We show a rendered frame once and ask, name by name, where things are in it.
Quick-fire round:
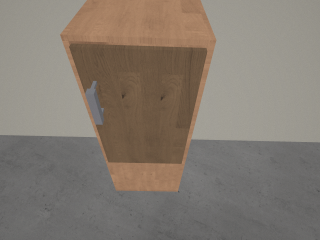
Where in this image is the handle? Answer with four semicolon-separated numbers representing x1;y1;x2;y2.
85;81;104;125

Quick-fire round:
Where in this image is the cupboard door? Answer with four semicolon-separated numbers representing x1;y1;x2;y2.
69;43;208;164

